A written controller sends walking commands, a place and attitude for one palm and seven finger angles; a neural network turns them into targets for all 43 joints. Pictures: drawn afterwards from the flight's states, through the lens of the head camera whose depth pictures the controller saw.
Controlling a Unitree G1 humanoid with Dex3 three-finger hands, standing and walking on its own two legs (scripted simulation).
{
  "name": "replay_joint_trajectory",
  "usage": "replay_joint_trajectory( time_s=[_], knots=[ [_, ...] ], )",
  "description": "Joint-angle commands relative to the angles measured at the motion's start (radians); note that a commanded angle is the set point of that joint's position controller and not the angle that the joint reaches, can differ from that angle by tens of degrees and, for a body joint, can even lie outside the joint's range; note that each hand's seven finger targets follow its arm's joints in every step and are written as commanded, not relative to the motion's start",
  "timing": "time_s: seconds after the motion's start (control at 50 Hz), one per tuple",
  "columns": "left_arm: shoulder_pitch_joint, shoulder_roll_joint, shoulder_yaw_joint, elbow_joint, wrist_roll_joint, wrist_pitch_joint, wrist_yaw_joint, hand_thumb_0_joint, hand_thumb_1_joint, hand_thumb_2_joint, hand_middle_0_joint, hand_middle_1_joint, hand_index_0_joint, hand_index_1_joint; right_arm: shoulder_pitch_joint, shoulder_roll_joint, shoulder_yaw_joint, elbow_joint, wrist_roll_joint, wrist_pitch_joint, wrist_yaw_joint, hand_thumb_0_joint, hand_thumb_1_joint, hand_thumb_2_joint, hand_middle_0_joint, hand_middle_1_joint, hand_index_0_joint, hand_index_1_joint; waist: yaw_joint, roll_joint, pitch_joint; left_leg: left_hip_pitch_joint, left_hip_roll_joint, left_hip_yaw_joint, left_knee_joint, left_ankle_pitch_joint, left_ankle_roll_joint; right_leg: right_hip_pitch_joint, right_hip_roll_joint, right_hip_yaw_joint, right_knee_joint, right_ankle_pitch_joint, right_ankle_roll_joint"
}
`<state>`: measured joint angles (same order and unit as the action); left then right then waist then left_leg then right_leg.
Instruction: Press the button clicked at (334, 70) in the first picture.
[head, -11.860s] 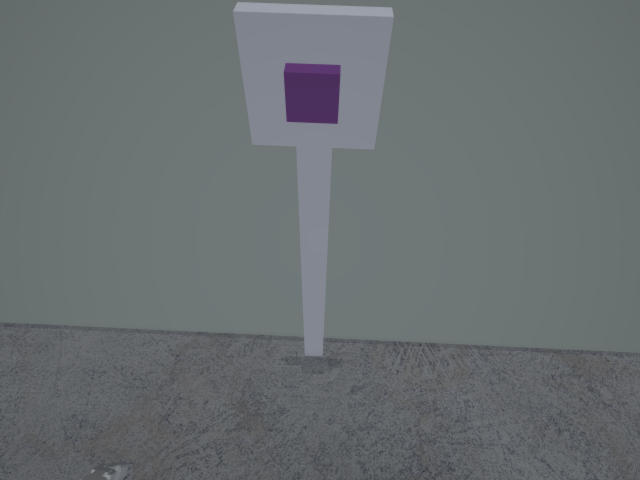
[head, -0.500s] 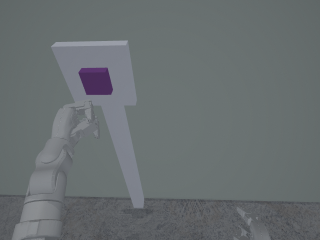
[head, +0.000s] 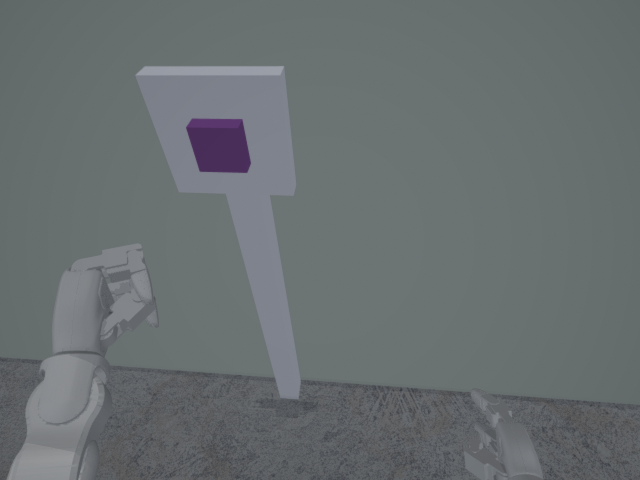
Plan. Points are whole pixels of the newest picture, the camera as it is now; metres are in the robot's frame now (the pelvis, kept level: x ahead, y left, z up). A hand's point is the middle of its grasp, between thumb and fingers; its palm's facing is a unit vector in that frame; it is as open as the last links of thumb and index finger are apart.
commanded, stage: draw the hand back to the body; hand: left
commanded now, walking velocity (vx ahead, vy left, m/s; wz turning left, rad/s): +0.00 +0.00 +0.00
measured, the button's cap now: (221, 145) +0.50 +0.20 +0.19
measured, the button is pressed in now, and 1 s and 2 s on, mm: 0 0 0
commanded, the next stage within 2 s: step back with the hand held close in 0.76 s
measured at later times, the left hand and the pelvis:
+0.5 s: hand (84, 339) +0.20 +0.26 +0.15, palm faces +0.37 -0.85 -0.38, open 3.1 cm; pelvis +0.02 +0.02 +0.00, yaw -1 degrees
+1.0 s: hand (72, 325) +0.21 +0.27 +0.16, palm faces +0.38 -0.82 -0.42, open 3.1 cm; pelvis +0.02 +0.02 +0.00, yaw -1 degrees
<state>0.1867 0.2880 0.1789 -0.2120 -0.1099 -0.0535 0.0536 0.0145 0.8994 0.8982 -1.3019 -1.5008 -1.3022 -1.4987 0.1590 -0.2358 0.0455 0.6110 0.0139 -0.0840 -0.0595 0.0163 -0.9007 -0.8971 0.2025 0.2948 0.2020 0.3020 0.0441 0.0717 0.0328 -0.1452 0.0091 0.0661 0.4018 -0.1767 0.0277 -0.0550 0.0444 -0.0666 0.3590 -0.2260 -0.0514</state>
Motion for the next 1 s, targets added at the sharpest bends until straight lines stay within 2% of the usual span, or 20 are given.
replay_joint_trajectory(
  time_s=[0.0,0.02,0.1,0.12,0.16,0.22,0.24,0.32,0.44,0.52,0.54,0.66,0.7,0.8,0.84,0.86,0.88,0.9,0.96,0.98],
  knots=[
    [-0.167,0.172,0.092,-0.271,0.018,-0.114,0.048,0.0,0.9,0.9,-1.3,-1.5,-1.3,-1.5,-0.131,-0.096,-0.046,-0.148,-0.003,-0.041,-0.005,0.0,-0.9,-0.9,0.2,0.3,0.2,0.3,-0.005,-0.017,-0.134,0.163,0.008,-0.057,-0.056,0.054,0.015,-0.087,-0.05,0.085,-0.111,0.073,0.031],
    [-0.144,0.179,0.1,-0.269,0.021,-0.116,0.049,0.0,0.9,0.9,-1.3,-1.5,-1.3,-1.5,-0.133,-0.1,-0.047,-0.142,-0.007,-0.04,-0.006,0.0,-0.9,-0.9,0.2,0.3,0.2,0.3,-0.003,-0.058,-0.119,0.158,0.009,-0.06,-0.057,0.059,0.017,-0.087,-0.045,0.085,-0.122,0.069,0.031],
    [-0.04,0.167,0.109,-0.309,0.024,-0.126,0.053,0.0,0.9,0.9,-1.3,-1.5,-1.3,-1.5,-0.133,-0.097,-0.052,-0.145,-0.007,-0.032,-0.003,0.0,-0.9,-0.9,0.2,0.3,0.2,0.3,0.004,-0.031,-0.123,0.16,0.012,-0.065,-0.057,0.09,0.013,-0.071,-0.048,0.078,-0.1,0.105,0.028],
    [-0.013,0.175,0.118,-0.31,0.026,-0.126,0.052,0.0,0.9,0.9,-1.3,-1.5,-1.3,-1.5,-0.136,-0.1,-0.053,-0.144,-0.01,-0.032,-0.002,0.0,-0.9,-0.9,0.2,0.3,0.2,0.3,0.008,-0.066,-0.109,0.151,0.012,-0.065,-0.057,0.095,0.014,-0.07,-0.044,0.079,-0.108,0.103,0.03],
    [0.031,0.172,0.127,-0.339,0.025,-0.13,0.053,0.0,0.9,0.9,-1.3,-1.5,-1.3,-1.5,-0.132,-0.096,-0.055,-0.147,-0.008,-0.027,0.001,0.0,-0.9,-0.9,0.2,0.3,0.2,0.3,0.008,-0.032,-0.101,0.149,0.014,-0.066,-0.055,0.099,0.012,-0.073,-0.047,0.079,-0.099,0.108,0.027],
    [0.124,0.186,0.156,-0.382,0.027,-0.132,0.055,0.0,0.9,0.9,-1.3,-1.5,-1.3,-1.5,-0.127,-0.099,-0.06,-0.152,-0.012,-0.029,0.005,0.0,-0.9,-0.9,0.2,0.3,0.2,0.3,0.018,-0.041,-0.111,0.146,0.018,-0.069,-0.045,0.144,0.009,-0.061,-0.041,0.075,-0.088,0.149,0.026],
    [0.146,0.18,0.151,-0.401,0.027,-0.132,0.055,0.0,0.9,0.9,-1.3,-1.5,-1.3,-1.5,-0.123,-0.097,-0.061,-0.157,-0.01,-0.028,0.006,0.0,-0.9,-0.9,0.2,0.3,0.2,0.3,0.016,-0.016,-0.109,0.139,0.018,-0.069,-0.045,0.147,0.007,-0.057,-0.045,0.075,-0.077,0.154,0.026],
    [0.232,0.193,0.183,-0.426,0.026,-0.124,0.058,0.0,0.9,0.9,-1.3,-1.5,-1.3,-1.5,-0.114,-0.099,-0.065,-0.166,-0.011,-0.025,0.007,0.0,-0.9,-0.9,0.2,0.3,0.2,0.3,0.02,-0.05,-0.084,0.126,0.024,-0.07,-0.036,0.168,0.005,-0.073,-0.037,0.071,-0.076,0.167,0.026],
    [0.304,0.192,0.202,-0.47,0.029,-0.121,0.064,0.0,0.9,0.9,-1.3,-1.5,-1.3,-1.5,-0.101,-0.097,-0.065,-0.175,-0.008,-0.029,0.003,0.0,-0.9,-0.9,0.2,0.3,0.2,0.3,0.021,0.009,-0.064,0.116,0.03,-0.081,-0.041,0.143,-0.004,-0.086,-0.036,0.068,-0.07,0.125,0.024],
    [0.275,0.184,0.184,-0.485,0.037,-0.116,0.069,0.0,0.9,0.9,-1.3,-1.5,-1.3,-1.5,-0.098,-0.103,-0.065,-0.173,-0.01,-0.039,-0.002,0.0,-0.9,-0.9,0.2,0.3,0.2,0.3,0.013,-0.026,-0.046,0.118,0.032,-0.087,-0.04,0.128,-0.001,-0.106,-0.03,0.069,-0.078,0.109,0.024],
    [0.263,0.179,0.178,-0.485,0.035,-0.115,0.07,0.0,0.9,0.9,-1.3,-1.5,-1.3,-1.5,-0.092,-0.102,-0.065,-0.171,-0.011,-0.04,-0.004,0.0,-0.9,-0.9,0.2,0.3,0.2,0.3,0.01,-0.009,-0.056,0.12,0.032,-0.092,-0.045,0.115,-0.002,-0.101,-0.035,0.067,-0.072,0.096,0.025],
    [0.268,0.184,0.19,-0.49,0.041,-0.108,0.078,0.0,0.9,0.9,-1.3,-1.5,-1.3,-1.5,-0.089,-0.101,-0.061,-0.168,-0.017,-0.043,-0.003,0.0,-0.9,-0.9,0.2,0.3,0.2,0.3,0.02,-0.004,-0.077,0.118,0.032,-0.102,-0.046,0.153,-0.009,-0.073,-0.033,0.065,-0.057,0.124,0.02],
    [0.29,0.186,0.198,-0.472,0.037,-0.103,0.078,0.0,0.9,0.9,-1.3,-1.5,-1.3,-1.5,-0.09,-0.097,-0.06,-0.168,-0.017,-0.039,-0.002,0.0,-0.9,-0.9,0.2,0.3,0.2,0.3,0.024,-0.03,-0.079,0.113,0.031,-0.098,-0.041,0.174,-0.008,-0.066,-0.033,0.064,-0.054,0.147,0.021],
    [0.277,0.188,0.201,-0.486,0.038,-0.1,0.076,0.0,0.9,0.9,-1.3,-1.5,-1.3,-1.5,-0.091,-0.096,-0.057,-0.171,-0.016,-0.034,0.003,0.0,-0.9,-0.9,0.2,0.3,0.2,0.3,0.025,0.023,-0.078,0.113,0.032,-0.102,-0.041,0.185,-0.016,-0.064,-0.033,0.065,-0.053,0.147,0.019],
    [0.288,0.185,0.198,-0.481,0.036,-0.099,0.075,0.0,0.9,0.9,-1.3,-1.5,-1.3,-1.5,-0.091,-0.095,-0.059,-0.173,-0.016,-0.034,0.001,0.0,-0.9,-0.9,0.2,0.3,0.2,0.3,0.023,-0.014,-0.07,0.11,0.034,-0.1,-0.043,0.178,-0.014,-0.063,-0.032,0.064,-0.056,0.144,0.02],
    [0.249,0.19,0.197,-0.479,0.037,-0.099,0.076,0.0,0.9,0.9,-1.3,-1.5,-1.3,-1.5,-0.094,-0.098,-0.057,-0.169,-0.017,-0.033,0.001,0.0,-0.9,-0.9,0.2,0.3,0.2,0.3,0.02,-0.006,-0.07,0.106,0.032,-0.101,-0.046,0.16,-0.013,-0.067,-0.033,0.066,-0.058,0.132,0.02],
    [0.134,0.346,0.35,-0.577,0.034,-0.137,0.076,0.0,0.9,0.9,-1.3,-1.5,-1.3,-1.5,-0.098,-0.114,-0.058,-0.218,-0.004,-0.016,0.001,0.0,-0.9,-0.9,0.2,0.3,0.2,0.3,-0.009,-0.022,0.007,0.02,0.054,-0.1,-0.022,0.064,0.022,-0.158,-0.078,0.164,-0.101,0.156,0.028],
    [0.251,0.259,0.29,-0.476,0.033,-0.141,0.064,0.0,0.9,0.9,-1.3,-1.5,-1.3,-1.5,-0.09,-0.097,-0.057,-0.193,-0.011,-0.003,-0.003,0.0,-0.9,-0.9,0.2,0.3,0.2,0.3,-0.015,-0.068,0.005,0.02,0.045,-0.104,-0.001,0.058,0.028,-0.174,-0.102,0.171,-0.109,0.173,0.027],
    [0.354,0.193,0.228,-0.453,0.043,-0.145,0.048,0.0,0.9,0.9,-1.3,-1.5,-1.3,-1.5,-0.079,-0.112,-0.069,-0.208,-0.012,0.024,0.004,0.0,-0.9,-0.9,0.2,0.3,0.2,0.3,-0.02,-0.048,-0.074,0.039,0.059,-0.094,0.013,0.147,0.023,-0.161,-0.11,0.159,-0.066,0.24,0.035],
    [0.367,0.195,0.227,-0.459,0.044,-0.145,0.049,0.0,0.9,0.9,-1.3,-1.5,-1.3,-1.5,-0.074,-0.115,-0.073,-0.215,-0.009,0.03,0.004,0.0,-0.9,-0.9,0.2,0.3,0.2,0.3,-0.021,-0.037,-0.101,0.045,0.067,-0.091,0.013,0.185,0.024,-0.156,-0.108,0.149,-0.047,0.255,0.041]
  ],
)
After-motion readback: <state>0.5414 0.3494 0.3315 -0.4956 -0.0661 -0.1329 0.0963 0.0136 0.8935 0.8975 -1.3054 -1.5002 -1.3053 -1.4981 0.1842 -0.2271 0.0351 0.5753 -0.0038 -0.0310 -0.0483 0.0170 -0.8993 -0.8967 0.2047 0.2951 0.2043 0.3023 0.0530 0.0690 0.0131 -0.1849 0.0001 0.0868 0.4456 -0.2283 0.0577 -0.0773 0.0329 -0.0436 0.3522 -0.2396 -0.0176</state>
